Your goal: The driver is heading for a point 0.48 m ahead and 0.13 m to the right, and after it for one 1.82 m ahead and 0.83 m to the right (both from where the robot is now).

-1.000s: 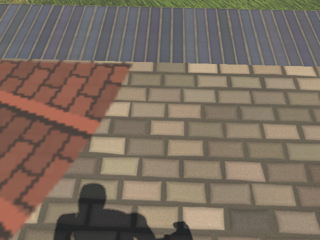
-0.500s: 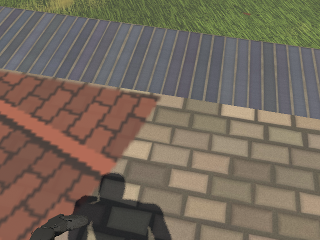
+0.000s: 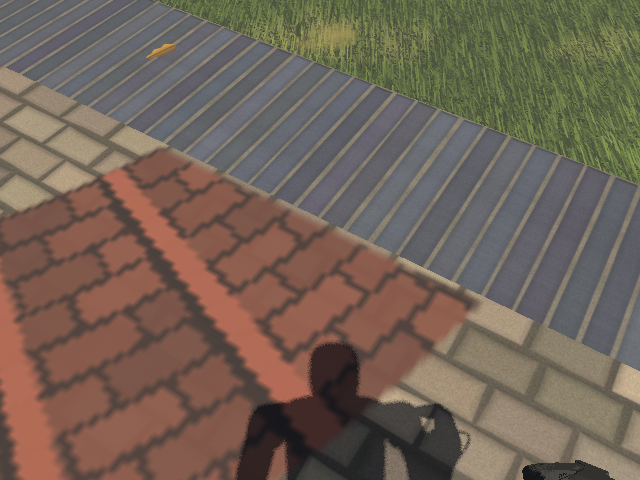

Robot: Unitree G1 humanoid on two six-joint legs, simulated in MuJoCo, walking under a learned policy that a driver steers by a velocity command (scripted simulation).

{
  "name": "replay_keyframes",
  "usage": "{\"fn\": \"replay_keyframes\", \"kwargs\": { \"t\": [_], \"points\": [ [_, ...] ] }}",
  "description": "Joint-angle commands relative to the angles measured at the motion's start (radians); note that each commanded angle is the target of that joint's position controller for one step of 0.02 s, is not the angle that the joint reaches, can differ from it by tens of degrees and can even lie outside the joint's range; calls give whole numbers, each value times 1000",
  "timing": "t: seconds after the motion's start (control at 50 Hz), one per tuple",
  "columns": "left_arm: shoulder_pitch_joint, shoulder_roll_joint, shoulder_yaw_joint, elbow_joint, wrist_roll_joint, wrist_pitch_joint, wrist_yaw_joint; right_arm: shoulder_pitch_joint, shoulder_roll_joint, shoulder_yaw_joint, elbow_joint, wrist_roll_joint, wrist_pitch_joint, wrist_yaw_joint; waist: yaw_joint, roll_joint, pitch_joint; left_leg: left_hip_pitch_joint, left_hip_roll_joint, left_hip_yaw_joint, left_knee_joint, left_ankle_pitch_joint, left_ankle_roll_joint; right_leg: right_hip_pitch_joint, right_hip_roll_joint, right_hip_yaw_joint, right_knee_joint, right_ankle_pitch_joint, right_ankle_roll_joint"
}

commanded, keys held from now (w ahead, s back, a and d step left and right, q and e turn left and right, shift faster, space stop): w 0.04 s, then w+e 0.96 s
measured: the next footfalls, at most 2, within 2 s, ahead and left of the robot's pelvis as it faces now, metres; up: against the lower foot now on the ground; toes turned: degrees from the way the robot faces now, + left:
left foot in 0.02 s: +0.14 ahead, +0.09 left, +0.00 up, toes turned +3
right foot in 0.56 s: +0.41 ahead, -0.11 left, +0.00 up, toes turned -19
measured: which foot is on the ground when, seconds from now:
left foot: up 0.00-0.00, down 0.02-0.54, up 0.56-1.00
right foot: down 0.00-0.02, up 0.04-0.54, down 0.56-1.00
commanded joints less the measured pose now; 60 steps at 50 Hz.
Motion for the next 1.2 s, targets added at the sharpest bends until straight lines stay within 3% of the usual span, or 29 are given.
{"fn": "replay_keyframes", "kwargs": {
  "t": [0.02,0.04,0.06,0.08,0.1,0.16,0.22,0.32,0.44,0.5,0.54,0.56,0.58,0.6,0.62,0.64,0.68,0.72,0.76,0.86,0.96,1.02,1.06,1.08,1.1,1.12,1.14,1.16,1.2],
  "points": [
    [-27,127,17,-68,-7,-1,7,376,-179,-63,56,-30,-30,-32,-220,17,-211,548,115,-151,-100,-97,87,-249,-145,28,459,551,-105],
    [46,18,-8,-116,-25,-2,-3,438,-296,-91,65,-26,-24,-45,-190,269,-312,812,410,-625,-200,-137,217,-620,26,-7,811,-99,-60],
    [-20,137,24,-99,0,9,11,416,-262,-91,62,16,-14,-51,-206,126,-267,736,401,-665,-242,-124,218,-716,11,136,921,-152,-75],
    [-77,132,28,-114,-6,7,8,333,-204,-73,59,21,-17,-52,-166,80,-135,618,350,-498,-248,-63,186,-735,-31,175,919,-71,-88],
    [-89,109,23,-109,-13,5,3,278,-144,-57,58,19,-25,-48,-133,53,-74,500,305,-388,-285,16,149,-691,-59,180,860,-4,-89],
    [-46,78,25,-71,13,41,-11,240,-85,-40,72,23,-51,-51,-74,77,-17,340,228,-209,-364,108,81,-575,-75,177,793,72,-68],
    [-110,61,29,-89,15,58,-25,274,-108,-49,100,30,-72,-54,-62,54,16,343,227,-119,-411,173,86,-647,-80,179,772,166,-54],
    [-274,43,23,-144,16,59,-35,322,-102,-47,134,29,-74,-58,-86,40,61,385,203,16,-417,260,74,-731,-77,147,596,330,-40],
    [-443,33,5,-221,23,54,-52,406,-131,-52,183,26,-61,-74,-131,41,89,518,232,118,-350,466,48,-677,-40,26,345,330,-97],
    [-382,56,16,-217,26,56,-43,391,-169,-59,189,22,-47,-85,-89,77,27,590,243,168,-164,896,27,-549,44,-34,312,187,-159],
    [-195,97,41,-168,30,46,-31,379,-199,-68,183,20,-27,-86,-6,77,-89,552,241,183,149,948,20,-323,111,-31,249,121,-213],
    [-37,154,66,-123,42,40,-18,355,-198,-67,163,24,-26,-83,75,19,-173,377,215,192,415,708,-8,-76,54,85,176,119,-261],
    [-21,284,101,-128,44,43,-3,407,-75,-41,97,39,-33,-63,16,-216,-274,-62,53,177,803,-132,-65,265,-265,579,156,134,-409],
    [-10,295,105,-142,5,56,-3,304,-141,-54,57,32,-46,-55,47,-137,-337,-241,-58,-45,964,-360,-78,313,-343,910,-4,164,-474],
    [-65,271,99,-132,-2,61,6,217,-136,-50,29,32,-58,-50,29,-65,-179,-331,20,-105,934,-252,-67,213,-316,729,-25,210,-433],
    [-110,211,83,-129,-7,58,10,220,-130,-45,29,36,-69,-50,-12,-11,-84,-290,59,-96,830,-175,-65,67,-280,619,-41,304,-385],
    [-182,150,64,-135,-13,47,15,253,-123,-46,40,10,-45,-52,-93,13,-12,-157,96,-97,694,-155,-88,-132,-178,462,-70,470,-319],
    [-181,149,59,-138,-16,26,10,278,-106,-43,40,-5,-8,-44,-117,-12,-36,-99,95,-84,633,-155,-110,-186,-133,406,-82,551,-313],
    [-153,177,66,-133,-15,15,8,240,-94,-41,21,-4,8,-39,-113,-29,-28,-118,95,-66,556,-108,-128,-213,-107,383,-98,547,-306],
    [-57,184,69,-125,-14,20,8,33,-97,-35,-51,3,9,-34,-36,-72,12,-214,79,-63,308,79,-149,-153,-81,410,-105,469,-261],
    [7,200,73,-127,-1,24,18,-99,-105,-25,-105,15,-8,-26,15,-84,11,-203,28,-68,134,118,-132,-47,-103,463,-29,562,-249],
    [-43,224,78,-150,5,23,27,-38,-137,-32,-105,21,-21,-31,-35,-103,2,-36,-1,-87,27,53,-100,-71,-119,508,36,608,-204],
    [-98,236,79,-164,2,16,19,162,-178,-51,-48,20,-35,-49,-136,-71,-77,258,-41,-66,-60,16,-64,-146,-62,486,229,715,-160],
    [-96,193,66,-175,-9,8,9,300,-233,-67,-29,3,-48,-64,-195,14,-185,476,84,-183,-101,-73,-22,-241,10,422,464,594,-132],
    [-23,91,42,-216,-43,5,9,385,-332,-89,-40,-22,-43,-76,-183,214,-327,748,374,-588,-172,-256,66,-518,150,292,773,70,-91],
    [13,144,44,-217,-12,15,13,332,-311,-91,-38,-5,-27,-71,-127,255,-322,692,435,-844,-263,-335,117,-648,130,259,897,-176,-97],
    [-24,173,50,-191,7,29,14,258,-214,-70,-55,4,-20,-68,-106,100,-169,552,401,-715,-267,-413,107,-676,58,262,944,-90,-100],
    [-79,165,48,-192,12,34,2,211,-151,-54,-55,11,-20,-64,-102,21,-74,434,344,-558,-287,-332,89,-660,25,245,910,-19,-93],
    [-107,141,46,-200,25,53,-17,205,-123,-44,-33,14,-29,-65,-80,85,-10,323,259,-338,-328,-117,50,-617,-21,223,847,28,-77]
  ]
}}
